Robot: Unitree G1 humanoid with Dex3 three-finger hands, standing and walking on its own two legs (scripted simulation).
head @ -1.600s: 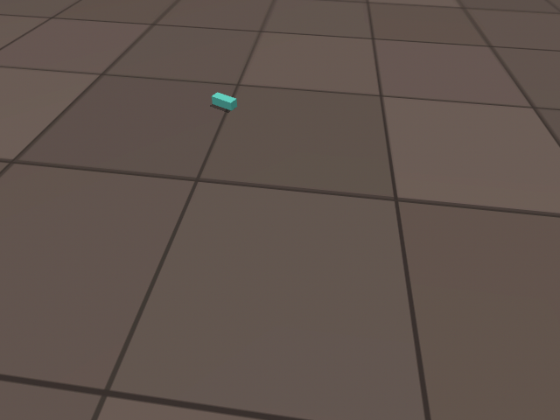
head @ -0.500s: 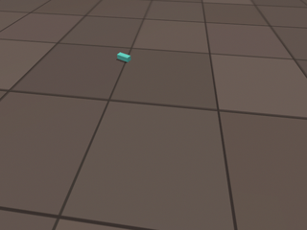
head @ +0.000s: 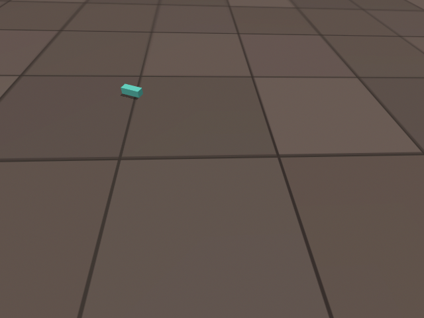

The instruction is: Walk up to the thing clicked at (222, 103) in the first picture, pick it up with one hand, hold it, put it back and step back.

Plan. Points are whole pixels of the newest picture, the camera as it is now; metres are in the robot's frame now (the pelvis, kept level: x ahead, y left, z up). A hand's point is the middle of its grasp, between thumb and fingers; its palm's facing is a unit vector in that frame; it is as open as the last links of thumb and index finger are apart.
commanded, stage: walk up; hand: left
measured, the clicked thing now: (131, 90) +2.00 +0.64 -0.74
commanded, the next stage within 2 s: none
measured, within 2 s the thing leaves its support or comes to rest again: neither
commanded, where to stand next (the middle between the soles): +1.54 +0.55 m, yaw -20 degrees
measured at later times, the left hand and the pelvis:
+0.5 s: hand (81, 233) +0.37 +0.33 -0.13, palm faces -0.12 -0.89 -0.43, open 7.4 cm; pelvis +0.26 +0.05 -0.01, yaw -6 degrees
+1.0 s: hand (86, 142) +0.70 +0.42 -0.13, palm faces -0.29 -0.86 -0.43, open 7.4 cm; pelvis +0.54 +0.16 +0.00, yaw -13 degrees
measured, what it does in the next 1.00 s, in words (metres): walks ahead: right foot, then left foot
